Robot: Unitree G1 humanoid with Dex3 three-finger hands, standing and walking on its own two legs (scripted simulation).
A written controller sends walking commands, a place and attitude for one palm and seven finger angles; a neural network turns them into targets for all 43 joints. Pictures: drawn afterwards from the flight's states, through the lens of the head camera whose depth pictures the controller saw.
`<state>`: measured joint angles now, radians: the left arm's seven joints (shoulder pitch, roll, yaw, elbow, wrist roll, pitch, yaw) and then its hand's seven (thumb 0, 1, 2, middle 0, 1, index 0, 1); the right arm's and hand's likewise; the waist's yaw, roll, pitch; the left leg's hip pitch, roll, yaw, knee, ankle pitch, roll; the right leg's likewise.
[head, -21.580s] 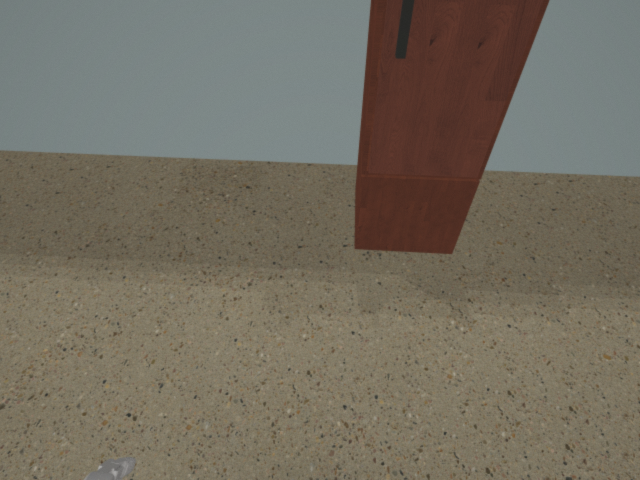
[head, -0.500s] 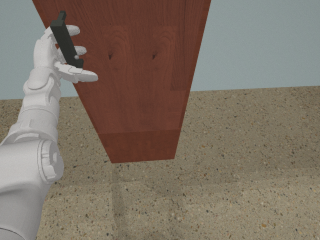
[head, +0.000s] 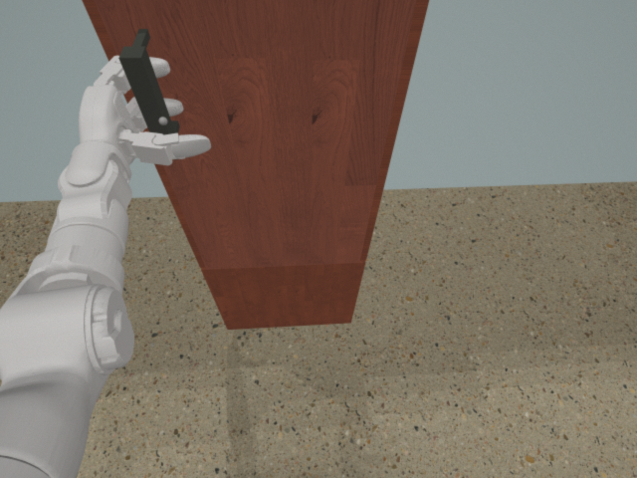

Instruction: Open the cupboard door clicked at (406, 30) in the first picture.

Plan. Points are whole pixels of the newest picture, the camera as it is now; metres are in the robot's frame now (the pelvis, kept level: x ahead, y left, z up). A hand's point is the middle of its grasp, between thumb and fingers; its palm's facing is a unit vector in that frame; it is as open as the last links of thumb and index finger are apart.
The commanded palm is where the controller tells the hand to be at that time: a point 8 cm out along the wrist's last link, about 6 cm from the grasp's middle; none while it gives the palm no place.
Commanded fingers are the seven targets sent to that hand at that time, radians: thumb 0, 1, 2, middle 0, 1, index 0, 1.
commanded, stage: close the thumb around the handle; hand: left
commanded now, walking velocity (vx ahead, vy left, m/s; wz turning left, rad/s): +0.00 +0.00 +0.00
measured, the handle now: (157, 98) +0.57 +0.17 +0.16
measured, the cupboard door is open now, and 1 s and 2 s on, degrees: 0 13 43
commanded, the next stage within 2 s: pull the door open along its arc in 0.46 s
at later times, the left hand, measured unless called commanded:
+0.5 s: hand (171, 117) +0.52 +0.15 +0.16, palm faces -0.01 -1.00 +0.01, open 5.6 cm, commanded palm +0.49 +0.21 +0.16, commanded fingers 0.00 0.90 0.90 -0.40 -1.35 -0.40 -1.35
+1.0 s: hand (179, 157) +0.45 +0.13 +0.16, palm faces -0.05 -1.00 +0.02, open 5.7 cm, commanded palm +0.40 +0.19 +0.16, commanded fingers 0.00 0.90 0.90 -0.40 -1.35 -0.40 -1.35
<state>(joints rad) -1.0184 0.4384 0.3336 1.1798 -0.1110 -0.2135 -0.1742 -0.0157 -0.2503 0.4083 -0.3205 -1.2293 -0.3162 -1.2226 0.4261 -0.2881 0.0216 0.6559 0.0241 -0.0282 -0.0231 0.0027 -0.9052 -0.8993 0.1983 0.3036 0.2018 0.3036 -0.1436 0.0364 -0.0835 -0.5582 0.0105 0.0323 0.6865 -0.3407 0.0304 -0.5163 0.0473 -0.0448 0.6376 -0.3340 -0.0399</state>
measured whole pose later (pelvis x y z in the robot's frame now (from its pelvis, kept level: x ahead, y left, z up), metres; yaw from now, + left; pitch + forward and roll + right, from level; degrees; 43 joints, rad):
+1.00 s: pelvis +0.01 +0.00 +0.01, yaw -2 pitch +8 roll +0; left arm -0.62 0.27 0.27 0.70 -0.18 -0.10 -0.15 0.01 0.71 0.75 -0.39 -1.35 -0.39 -1.35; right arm 0.38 -0.27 0.01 0.59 0.05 0.01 -0.01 0.01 -0.91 -0.90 0.20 0.30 0.20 0.30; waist -0.08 0.05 -0.11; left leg -0.41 0.01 0.07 0.61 -0.34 0.03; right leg -0.39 0.05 -0.01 0.59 -0.33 -0.04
